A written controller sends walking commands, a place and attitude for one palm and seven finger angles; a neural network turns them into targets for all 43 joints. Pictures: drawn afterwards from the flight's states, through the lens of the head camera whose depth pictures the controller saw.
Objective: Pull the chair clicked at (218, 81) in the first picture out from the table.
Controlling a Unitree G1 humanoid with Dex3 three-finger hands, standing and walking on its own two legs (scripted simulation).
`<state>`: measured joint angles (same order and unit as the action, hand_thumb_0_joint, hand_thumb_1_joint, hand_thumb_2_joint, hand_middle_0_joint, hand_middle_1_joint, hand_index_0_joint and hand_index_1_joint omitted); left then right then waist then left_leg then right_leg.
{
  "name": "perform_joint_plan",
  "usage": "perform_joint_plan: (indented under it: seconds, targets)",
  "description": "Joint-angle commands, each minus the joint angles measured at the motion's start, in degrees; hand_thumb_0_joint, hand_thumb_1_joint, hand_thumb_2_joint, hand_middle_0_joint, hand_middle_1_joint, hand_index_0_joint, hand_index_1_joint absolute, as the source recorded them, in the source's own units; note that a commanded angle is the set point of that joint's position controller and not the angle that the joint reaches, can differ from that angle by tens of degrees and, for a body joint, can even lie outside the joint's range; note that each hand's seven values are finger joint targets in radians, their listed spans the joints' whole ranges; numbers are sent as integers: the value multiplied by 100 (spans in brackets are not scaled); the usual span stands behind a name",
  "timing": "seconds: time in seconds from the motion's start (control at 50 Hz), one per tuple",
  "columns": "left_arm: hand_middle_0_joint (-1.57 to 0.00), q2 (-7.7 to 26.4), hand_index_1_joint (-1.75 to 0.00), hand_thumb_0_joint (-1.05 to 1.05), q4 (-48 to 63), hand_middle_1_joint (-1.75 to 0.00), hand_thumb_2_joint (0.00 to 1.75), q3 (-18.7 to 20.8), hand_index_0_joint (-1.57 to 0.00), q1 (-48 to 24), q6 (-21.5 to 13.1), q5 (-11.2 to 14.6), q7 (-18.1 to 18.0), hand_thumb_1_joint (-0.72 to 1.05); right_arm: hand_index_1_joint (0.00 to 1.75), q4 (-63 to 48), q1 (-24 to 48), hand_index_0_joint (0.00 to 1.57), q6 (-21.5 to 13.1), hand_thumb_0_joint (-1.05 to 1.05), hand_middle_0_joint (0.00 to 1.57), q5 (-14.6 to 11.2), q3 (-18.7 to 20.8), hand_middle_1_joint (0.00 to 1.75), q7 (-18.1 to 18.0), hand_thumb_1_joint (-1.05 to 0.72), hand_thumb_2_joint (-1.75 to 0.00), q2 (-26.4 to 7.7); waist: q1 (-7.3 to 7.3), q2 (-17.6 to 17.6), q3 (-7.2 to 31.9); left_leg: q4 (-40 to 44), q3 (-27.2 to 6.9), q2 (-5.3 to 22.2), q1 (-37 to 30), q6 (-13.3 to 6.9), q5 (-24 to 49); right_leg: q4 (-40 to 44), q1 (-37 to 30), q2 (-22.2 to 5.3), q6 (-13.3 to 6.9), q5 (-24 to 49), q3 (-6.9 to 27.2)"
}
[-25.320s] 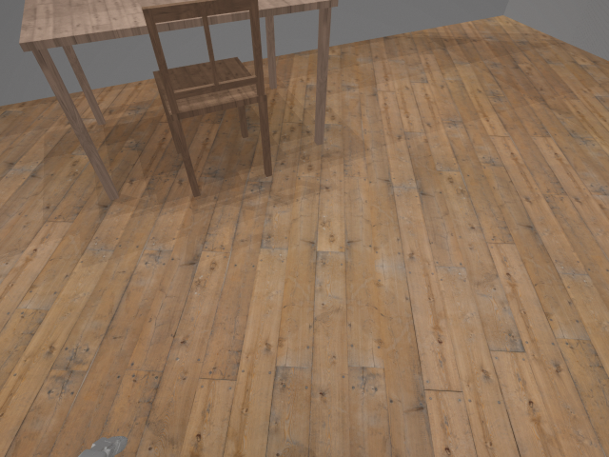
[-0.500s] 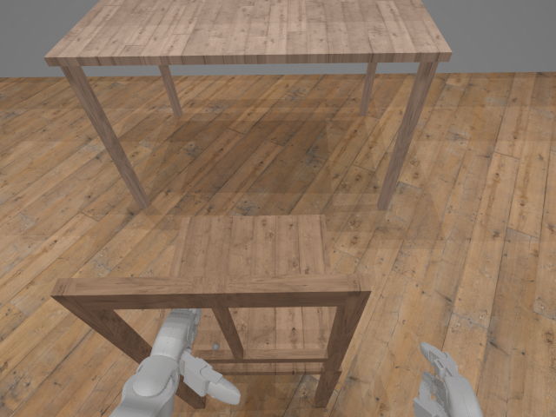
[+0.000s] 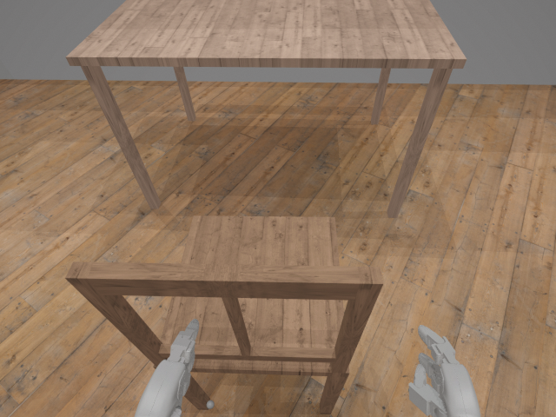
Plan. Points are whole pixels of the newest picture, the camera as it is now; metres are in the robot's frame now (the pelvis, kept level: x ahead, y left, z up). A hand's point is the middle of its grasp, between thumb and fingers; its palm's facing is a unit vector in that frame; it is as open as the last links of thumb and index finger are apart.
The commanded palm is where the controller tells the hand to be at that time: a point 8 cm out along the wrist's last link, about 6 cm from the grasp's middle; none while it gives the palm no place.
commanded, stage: draw the fingers out of the gap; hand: left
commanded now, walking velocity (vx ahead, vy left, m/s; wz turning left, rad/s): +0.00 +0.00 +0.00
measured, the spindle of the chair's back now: (238, 325) +0.28 +0.08 -0.06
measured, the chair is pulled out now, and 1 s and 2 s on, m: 0.66 0.66 0.66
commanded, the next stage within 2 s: draw the hand back to the body in 0.14 s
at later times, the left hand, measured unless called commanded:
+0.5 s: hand (171, 394) +0.15 +0.13 +0.06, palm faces +0.05 -1.00 -0.02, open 17.5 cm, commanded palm +0.11 +0.19 +0.06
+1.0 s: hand (88, 369) +0.16 +0.20 +0.11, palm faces +0.24 -0.90 -0.37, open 15.6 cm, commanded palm +0.12 +0.25 +0.15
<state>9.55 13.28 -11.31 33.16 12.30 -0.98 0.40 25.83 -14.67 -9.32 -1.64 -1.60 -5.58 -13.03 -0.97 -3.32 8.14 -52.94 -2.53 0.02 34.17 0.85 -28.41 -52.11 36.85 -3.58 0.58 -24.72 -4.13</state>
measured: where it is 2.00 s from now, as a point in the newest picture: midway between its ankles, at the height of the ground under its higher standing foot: outside the picture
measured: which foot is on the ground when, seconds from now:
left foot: down 0.00-1.00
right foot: down 0.00-1.00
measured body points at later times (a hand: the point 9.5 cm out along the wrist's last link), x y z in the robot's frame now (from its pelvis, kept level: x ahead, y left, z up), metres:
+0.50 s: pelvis -0.01 +0.00 -0.02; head +0.03 +0.00 +0.43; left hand +0.15 +0.18 +0.06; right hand +0.18 -0.22 -0.08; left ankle -0.02 +0.13 -0.69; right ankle +0.01 -0.13 -0.69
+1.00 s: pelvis +0.00 +0.00 +0.02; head -0.01 -0.02 +0.47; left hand +0.15 +0.25 +0.13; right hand +0.19 -0.22 -0.05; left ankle -0.02 +0.13 -0.69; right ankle +0.01 -0.13 -0.69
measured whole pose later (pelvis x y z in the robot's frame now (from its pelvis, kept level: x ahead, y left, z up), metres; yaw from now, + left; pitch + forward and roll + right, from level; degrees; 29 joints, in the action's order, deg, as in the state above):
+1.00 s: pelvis +0.00 +0.00 +0.02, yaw +0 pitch +2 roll -2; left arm 16.8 26.6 5.5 38.8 0.3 1.9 -6.8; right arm 31.5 -13.7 -8.7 -2.0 -1.5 -8.4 -11.7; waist 2.6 -4.6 4.2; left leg -45.4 -3.1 1.4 21.8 0.9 -25.8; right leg -42.3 23.3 -2.0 0.5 -21.0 -5.0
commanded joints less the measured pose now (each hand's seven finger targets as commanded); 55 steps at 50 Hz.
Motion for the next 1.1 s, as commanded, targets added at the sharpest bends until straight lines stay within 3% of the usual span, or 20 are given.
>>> perform_joint_plan:
  seconds: [0.0, 0.1, 0.16, 0.24, 0.26, 0.3, 0.32, 0.38, 0.48, 0.54, 0.62, 0.66, 0.74, 0.76, 0.78, 0.82, 0.86, 0.96, 1.08]
  targets:
    - [0, 290, 0, 0, 1436, 0, 20, 145, 0, 156, -286, 18, -2, -55, 30, -1048, 428, 20, -360, 0, 20, -10, 258, 30, -110, -90, -90, -556, -92, 423, 453, 761, 66, -97, -43, -239, 1244, 812, -649, 98, -106, 867, -61]
    - [0, 362, 0, 0, 1489, 0, 20, 242, 0, 545, -341, -13, -25, -55, 30, -1081, 410, 20, -342, 0, 20, -15, 294, 30, -144, -90, -90, -507, -66, 592, 395, 651, 87, -105, 117, -250, 1153, 799, -578, 129, -102, 765, -9]
    - [0, 302, 0, 0, 1708, 0, 20, 130, 0, 932, -380, -55, 9, -55, 30, -1143, 444, 20, -364, 0, 20, -26, 325, 30, -136, -90, -90, -479, 4, 309, 480, 653, 70, -107, 118, -242, 1272, 703, -566, 126, -142, 840, -38]
    - [0, 262, 0, 0, 1840, 0, 20, 71, 0, 1316, -435, -42, 87, -55, 30, -1177, 447, 20, -367, 0, 20, -42, 358, 30, -140, -90, -90, -440, -23, 533, 478, 571, 72, -102, 205, -250, 1196, 663, -507, 148, -116, 799, -39]
    - [0, -214, 0, 0, 2553, 0, 20, 348, 0, 784, -1218, 773, 46, -55, 30, -1126, 458, 20, -525, 0, 20, -43, 337, 30, -145, -90, -90, -407, -1, 781, 271, 376, 38, -161, 377, -187, 1241, 548, -227, 236, -126, 929, -232]
    - [0, 157, 0, 0, 2224, 0, 20, 632, 0, 1080, -1741, 728, 25, -55, 30, -889, 377, 20, -669, 0, 20, -35, 358, 30, -111, -90, -90, -402, 70, 498, 465, 295, 72, -155, 375, -164, 1184, 442, -234, 241, -154, 782, -167]
    - [0, 206, 0, 0, 2403, 0, 20, 763, 0, 1127, -1930, 827, 20, -55, 30, -874, 306, 20, -702, 0, 20, -54, 382, 30, -98, -90, -90, -400, 97, 330, 654, 287, 62, -150, 304, -148, 1316, 358, -267, 236, -168, 855, -182]
    - [0, 171, 0, 0, 2564, 0, 20, 814, 0, 1180, -2528, 870, 64, -55, 30, -749, 319, 20, -755, 0, 20, -66, 444, 30, -18, -90, -90, -356, 139, -16, 715, 177, 75, -124, 261, -91, 1548, 164, -150, 224, -196, 1038, -177]
    - [0, 208, 0, 0, 2110, 0, 20, 842, 0, 1003, -3539, 919, 509, -55, 30, -592, 518, 20, -693, 0, 20, -55, 522, 30, 169, -90, -90, -371, 75, 457, 473, -154, 60, -52, 866, -109, 1199, -39, 210, 214, -169, 745, -70]
    - [0, 499, 0, 0, 2096, 0, 20, 1177, 0, 1291, -3271, 1036, 833, -55, 30, -824, 650, 20, -554, 0, 20, -146, 529, 30, 158, -90, -90, -428, 186, 338, 690, 96, 88, -50, 727, -142, 897, 179, -210, 167, -156, 420, 15]
    - [0, 805, 0, 0, 2650, 0, 20, 1782, 0, 1014, -2684, 1364, 835, -55, 30, -949, 744, 20, -424, 0, 20, -250, 467, 30, -27, -90, -90, -347, 251, 330, 889, 354, 49, -48, 386, -179, 868, 465, -670, 152, -116, 369, 16]
    - [-1, 883, -1, 0, 2710, -1, 22, 2018, -1, 896, -2587, 1477, 751, -51, 30, -865, 711, 20, -443, 0, 20, -270, 452, 30, -120, -90, -90, -323, 242, 414, 834, 431, 8, -23, 236, -189, 1012, 590, -753, 183, -115, 525, -21]
    - [-2, 739, -4, 0, 2654, -4, 29, 1959, -2, 581, -2613, 1644, 778, -37, 30, -666, 649, 20, -662, 0, 20, -280, 361, 30, -173, -90, -90, -357, 133, 426, 372, 629, -41, 12, 8, -180, 1064, 848, -720, 210, -81, 545, -101]
    - [-3, 1859, -5, 0, 2515, -5, 31, 2360, -3, 861, -2079, 598, -16, -33, 30, -566, 531, 20, -471, 0, 20, -97, 332, 30, -289, -90, -90, -319, 493, 262, 554, 849, -6, 183, -252, -164, 1184, 1155, -1256, 35, -273, 624, 243]
    - [-4, 1209, -5, 0, 2854, -5, 32, 1975, -4, 906, -1853, 515, -312, -30, 30, -681, 553, 20, -415, 0, 20, -69, 240, 30, -302, -90, -90, -227, 310, 160, 260, 971, 47, 137, -425, -167, 1235, 1302, -1278, -29, -241, 793, 171]
    - [-4, 1069, -7, 0, 2645, -7, 36, 1910, -4, 848, -1649, 398, -576, -22, 30, -536, 603, 20, -344, 0, 20, -58, 230, 30, -308, -90, -90, -235, 294, 112, -62, 1072, 66, 173, -581, -158, 1238, 1481, -1364, -45, -235, 814, 129]
    - [-5, 1279, -8, 0, 2488, -8, 39, 2105, -5, 696, -1529, 307, -742, -15, 30, -419, 708, 20, -262, 0, 20, -44, 211, 30, -336, -90, -90, -266, 319, 246, -304, 1257, 36, 209, -753, -172, 1308, 1726, -1486, -20, -245, 885, 73]
    - [-8, 1674, -12, 0, 2694, -12, 48, 2495, -8, 73, -1559, 241, -943, 3, 30, -316, 813, 20, -303, 0, 20, 2, 146, 30, -357, -90, -90, -353, 345, -28, -383, 1803, 5, 178, -1349, -170, 1289, 2129, -1884, -18, -243, 854, 60]
    - [-11, 1725, -16, 0, 2582, -16, 58, 2821, -11, 39, -1601, 256, -1019, 25, 30, -98, 920, 20, -401, 0, 20, 38, 132, 30, -292, -90, -90, -355, 397, -171, -437, 2309, 20, 174, -1897, -149, 1785, 2401, -2419, 5, -237, 1445, 56]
